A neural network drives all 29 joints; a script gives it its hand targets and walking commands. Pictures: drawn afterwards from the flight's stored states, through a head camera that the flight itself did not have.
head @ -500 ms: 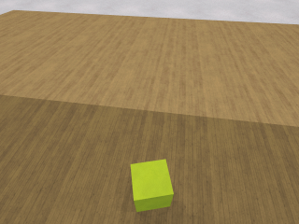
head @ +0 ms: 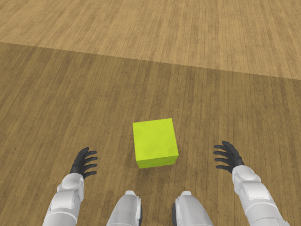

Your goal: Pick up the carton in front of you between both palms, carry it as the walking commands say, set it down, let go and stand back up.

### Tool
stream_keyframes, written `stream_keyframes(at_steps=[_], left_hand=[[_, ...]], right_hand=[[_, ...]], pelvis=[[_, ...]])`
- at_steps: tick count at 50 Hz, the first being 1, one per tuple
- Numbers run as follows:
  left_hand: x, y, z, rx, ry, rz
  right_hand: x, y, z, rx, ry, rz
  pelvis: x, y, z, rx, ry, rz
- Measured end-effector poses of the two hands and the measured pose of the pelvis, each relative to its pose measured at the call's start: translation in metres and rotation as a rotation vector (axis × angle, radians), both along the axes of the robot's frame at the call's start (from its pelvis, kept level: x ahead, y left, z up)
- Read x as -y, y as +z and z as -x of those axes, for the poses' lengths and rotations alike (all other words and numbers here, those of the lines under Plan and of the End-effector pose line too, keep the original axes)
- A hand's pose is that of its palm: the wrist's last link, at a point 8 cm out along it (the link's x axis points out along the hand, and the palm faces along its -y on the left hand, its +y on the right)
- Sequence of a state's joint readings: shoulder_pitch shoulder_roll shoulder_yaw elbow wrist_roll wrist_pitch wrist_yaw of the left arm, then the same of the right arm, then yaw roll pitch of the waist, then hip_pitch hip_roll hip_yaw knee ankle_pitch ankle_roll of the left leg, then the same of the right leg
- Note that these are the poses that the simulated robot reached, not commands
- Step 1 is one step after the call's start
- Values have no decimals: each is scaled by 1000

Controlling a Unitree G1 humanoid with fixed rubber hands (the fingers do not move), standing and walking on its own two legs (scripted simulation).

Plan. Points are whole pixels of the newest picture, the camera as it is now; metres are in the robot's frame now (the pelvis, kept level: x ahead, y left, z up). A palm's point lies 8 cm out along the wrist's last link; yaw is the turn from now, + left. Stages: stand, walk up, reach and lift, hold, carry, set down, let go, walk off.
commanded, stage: reach and lift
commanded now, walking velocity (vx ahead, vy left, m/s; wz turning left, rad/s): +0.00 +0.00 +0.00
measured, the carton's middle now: (154, 145) +0.47 +0.01 -0.58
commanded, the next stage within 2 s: none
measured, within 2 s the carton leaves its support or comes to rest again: neither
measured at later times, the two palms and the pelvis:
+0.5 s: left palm (98, 122) +0.43 +0.21 -0.14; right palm (211, 110) +0.47 -0.18 -0.14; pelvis -0.05 -0.01 -0.05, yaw +0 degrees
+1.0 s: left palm (110, 132) +0.45 +0.21 -0.30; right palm (197, 123) +0.49 -0.18 -0.31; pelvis -0.04 +0.00 -0.15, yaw +1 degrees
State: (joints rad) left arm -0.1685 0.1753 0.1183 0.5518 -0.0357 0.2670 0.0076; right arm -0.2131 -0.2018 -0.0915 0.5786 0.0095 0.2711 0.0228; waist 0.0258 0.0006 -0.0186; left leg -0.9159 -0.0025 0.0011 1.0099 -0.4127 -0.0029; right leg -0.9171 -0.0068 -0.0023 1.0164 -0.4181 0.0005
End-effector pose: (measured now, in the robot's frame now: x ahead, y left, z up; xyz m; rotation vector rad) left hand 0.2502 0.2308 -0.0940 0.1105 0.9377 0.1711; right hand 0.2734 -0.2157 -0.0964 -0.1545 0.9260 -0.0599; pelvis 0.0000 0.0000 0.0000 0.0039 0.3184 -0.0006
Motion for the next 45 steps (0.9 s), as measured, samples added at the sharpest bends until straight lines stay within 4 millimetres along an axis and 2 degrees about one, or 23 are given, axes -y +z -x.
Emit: stream_keyframes(at_steps=[5,17,23,29,33,38,41,45], left_hand=[[6,-7,-41,54,22,16],[18,-28,-118,171,87,26],[21,-38,-163,240,107,29],[24,-50,-199,295,112,28],[24,-60,-210,310,108,28],[23,-82,-212,302,112,33],[24,-104,-210,289,113,35],[26,-145,-204,267,112,36]], right_hand=[[-7,-5,-46,44,8,-16],[-24,-26,-135,142,15,-43],[-31,-35,-185,205,23,-54],[-36,-47,-226,258,41,-61],[-37,-57,-239,273,48,-62],[-38,-80,-240,265,40,-71],[-40,-103,-237,252,33,-74],[-41,-146,-229,231,23,-71]], pelvis=[[2,-14,15,-63,1,-1],[5,-38,47,-220,-5,-6],[7,-49,51,-316,-7,-10],[7,-54,45,-408,-9,-14],[7,-53,36,-463,-8,-16],[7,-60,25,-532,-6,-16],[7,-73,23,-570,-5,-16],[6,-103,25,-606,-4,-17]])
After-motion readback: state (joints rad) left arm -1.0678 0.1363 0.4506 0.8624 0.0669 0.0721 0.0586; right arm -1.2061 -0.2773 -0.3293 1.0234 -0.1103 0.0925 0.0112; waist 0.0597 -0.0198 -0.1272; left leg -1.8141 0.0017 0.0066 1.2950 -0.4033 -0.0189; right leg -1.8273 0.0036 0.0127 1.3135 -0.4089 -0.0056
